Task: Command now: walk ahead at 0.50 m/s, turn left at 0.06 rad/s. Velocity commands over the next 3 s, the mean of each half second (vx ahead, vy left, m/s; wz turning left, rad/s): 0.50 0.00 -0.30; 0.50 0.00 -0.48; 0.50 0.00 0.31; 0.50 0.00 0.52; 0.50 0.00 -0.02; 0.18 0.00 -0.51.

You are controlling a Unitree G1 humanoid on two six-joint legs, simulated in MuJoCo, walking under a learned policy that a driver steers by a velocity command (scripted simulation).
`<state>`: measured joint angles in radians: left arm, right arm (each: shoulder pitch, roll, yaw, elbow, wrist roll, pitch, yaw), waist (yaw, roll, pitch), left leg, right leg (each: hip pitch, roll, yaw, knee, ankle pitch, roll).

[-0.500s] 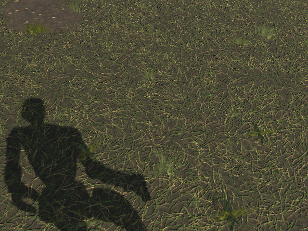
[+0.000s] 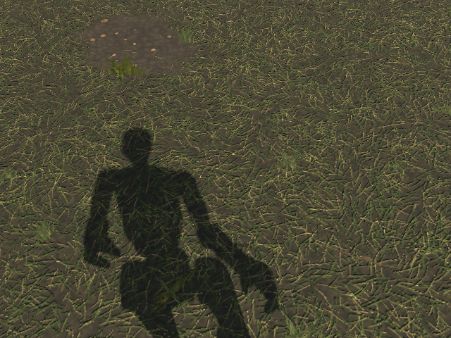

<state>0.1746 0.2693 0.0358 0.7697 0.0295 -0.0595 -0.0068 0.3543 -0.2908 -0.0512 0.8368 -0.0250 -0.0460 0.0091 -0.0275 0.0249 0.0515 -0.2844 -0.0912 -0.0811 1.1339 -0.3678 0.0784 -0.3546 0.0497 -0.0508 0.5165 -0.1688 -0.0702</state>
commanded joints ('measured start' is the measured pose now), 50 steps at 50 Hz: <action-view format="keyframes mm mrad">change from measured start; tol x32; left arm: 1 98 86 20 8 -12 -19 -2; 50 106 112 47 5 -5 20 7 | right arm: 1 17 -74 -8 -65 -24 1 17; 14 -376 -33 35 -189 0 -10 14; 20 41 -241 -30 -122 -45 -41 -36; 50 -11 -60 -4 -34 23 -22 -1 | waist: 1 9 -108 -40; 50 54 -35 -91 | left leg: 1 -219 112 -6 1 43 -16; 18 131 84 72 -701 214 -59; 21 493 556 -621 -879 -144 124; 36 216 334 196 -987 464 56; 44 305 356 330 -478 1003 7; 45 112 328 335 -209 742 -18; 46 -332 165 308 139 -170 -73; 50 -326 217 61 90 47 -43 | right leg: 1 191 -262 382 -308 48 -143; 16 242 -208 345 -207 319 -113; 22 -320 -40 139 659 -298 -23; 41 -207 -70 -71 125 9 -36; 44 130 43 -90 16 -66 -111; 46 738 -401 588 -89 -139 -276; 50 338 -322 321 -253 255 -174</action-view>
